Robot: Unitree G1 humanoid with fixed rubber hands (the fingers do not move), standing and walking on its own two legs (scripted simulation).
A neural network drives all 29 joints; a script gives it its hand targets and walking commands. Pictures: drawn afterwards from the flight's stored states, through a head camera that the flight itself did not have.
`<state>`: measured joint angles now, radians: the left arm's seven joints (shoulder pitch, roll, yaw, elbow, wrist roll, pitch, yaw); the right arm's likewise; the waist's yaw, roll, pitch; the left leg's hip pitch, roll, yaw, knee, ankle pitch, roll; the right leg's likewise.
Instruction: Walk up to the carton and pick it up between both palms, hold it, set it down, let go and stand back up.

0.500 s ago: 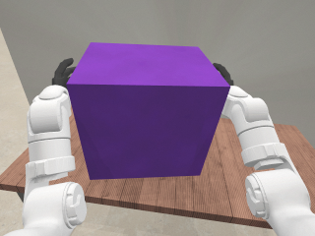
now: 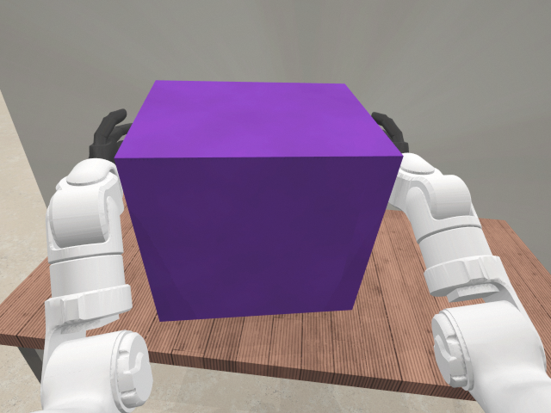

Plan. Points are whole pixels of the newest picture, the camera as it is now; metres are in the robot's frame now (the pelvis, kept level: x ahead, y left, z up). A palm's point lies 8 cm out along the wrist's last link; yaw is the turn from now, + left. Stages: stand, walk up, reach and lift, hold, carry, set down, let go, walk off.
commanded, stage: hold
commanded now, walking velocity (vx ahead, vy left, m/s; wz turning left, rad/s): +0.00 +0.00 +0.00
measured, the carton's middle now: (256, 197) +0.38 +0.01 +0.21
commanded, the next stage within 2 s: none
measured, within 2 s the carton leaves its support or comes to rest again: neither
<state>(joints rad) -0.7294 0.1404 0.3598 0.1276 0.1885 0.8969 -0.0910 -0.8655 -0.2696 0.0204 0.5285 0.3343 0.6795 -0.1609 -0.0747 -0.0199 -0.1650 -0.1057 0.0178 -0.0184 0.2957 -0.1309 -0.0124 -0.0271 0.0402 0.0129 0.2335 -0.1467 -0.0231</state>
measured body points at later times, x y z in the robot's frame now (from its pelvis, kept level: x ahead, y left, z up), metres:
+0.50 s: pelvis +0.00 +0.00 +0.00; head -0.08 +0.01 +0.44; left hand +0.37 +0.20 +0.28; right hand +0.38 -0.18 +0.27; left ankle +0.02 +0.12 -0.75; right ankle -0.01 -0.11 -0.75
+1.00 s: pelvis +0.00 +0.00 +0.00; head -0.09 +0.02 +0.44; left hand +0.36 +0.20 +0.27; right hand +0.37 -0.18 +0.27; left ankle +0.02 +0.12 -0.75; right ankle -0.01 -0.11 -0.75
